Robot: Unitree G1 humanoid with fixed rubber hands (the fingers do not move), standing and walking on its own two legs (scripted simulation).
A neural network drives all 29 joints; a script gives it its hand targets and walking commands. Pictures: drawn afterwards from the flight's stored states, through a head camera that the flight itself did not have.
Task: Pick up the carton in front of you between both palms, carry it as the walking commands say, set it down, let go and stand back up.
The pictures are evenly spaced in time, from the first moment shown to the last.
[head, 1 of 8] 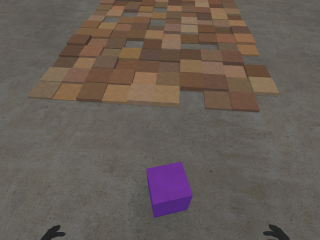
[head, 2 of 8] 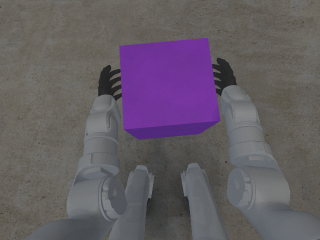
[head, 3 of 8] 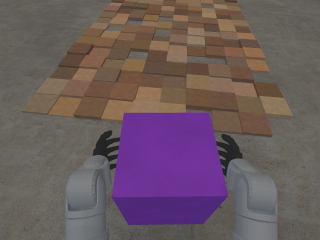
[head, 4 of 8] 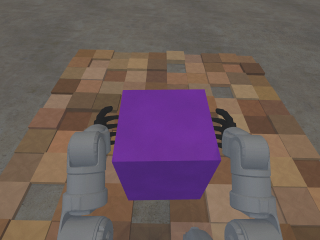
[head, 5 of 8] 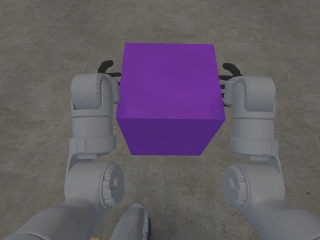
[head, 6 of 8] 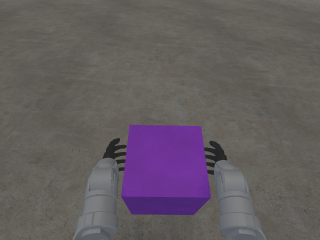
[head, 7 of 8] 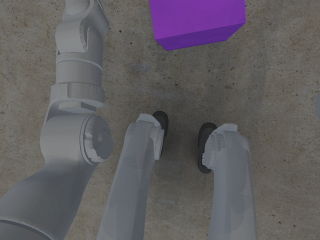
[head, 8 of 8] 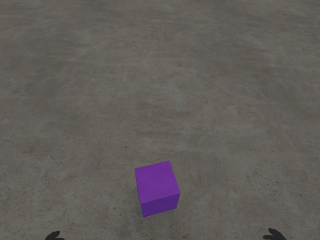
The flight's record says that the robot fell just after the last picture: no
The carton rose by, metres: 0.78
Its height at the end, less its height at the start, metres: +0.00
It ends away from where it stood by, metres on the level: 5.87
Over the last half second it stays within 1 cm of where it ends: yes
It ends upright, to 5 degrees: yes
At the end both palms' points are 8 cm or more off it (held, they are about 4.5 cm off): yes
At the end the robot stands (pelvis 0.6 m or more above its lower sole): yes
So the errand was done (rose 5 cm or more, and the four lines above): yes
